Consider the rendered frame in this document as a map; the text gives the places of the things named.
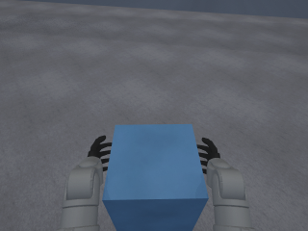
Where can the left robot forearm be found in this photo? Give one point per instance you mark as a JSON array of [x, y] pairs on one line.
[[81, 196]]

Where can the carton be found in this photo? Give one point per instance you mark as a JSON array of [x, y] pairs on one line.
[[154, 180]]

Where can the left robot hand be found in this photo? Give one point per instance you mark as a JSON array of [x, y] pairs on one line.
[[96, 147]]

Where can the right robot hand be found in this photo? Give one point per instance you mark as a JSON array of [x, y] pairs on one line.
[[210, 149]]

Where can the right robot forearm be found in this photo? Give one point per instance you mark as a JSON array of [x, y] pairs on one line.
[[229, 194]]

